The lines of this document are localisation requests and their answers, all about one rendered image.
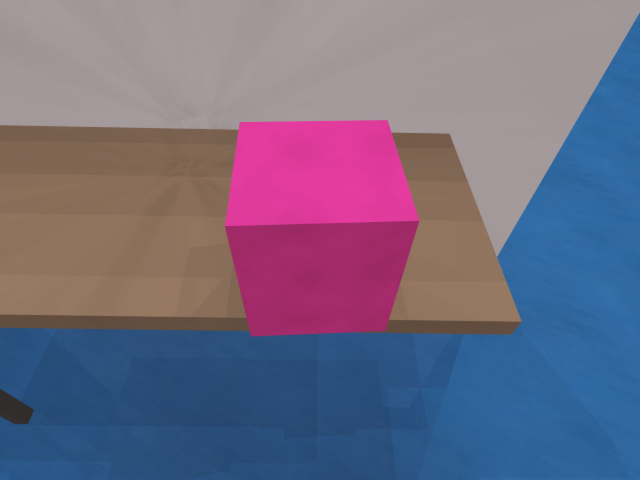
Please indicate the table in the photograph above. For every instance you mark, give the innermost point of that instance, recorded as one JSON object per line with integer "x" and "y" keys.
{"x": 124, "y": 228}

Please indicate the carton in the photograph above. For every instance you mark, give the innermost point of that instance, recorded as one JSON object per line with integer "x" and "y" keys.
{"x": 320, "y": 224}

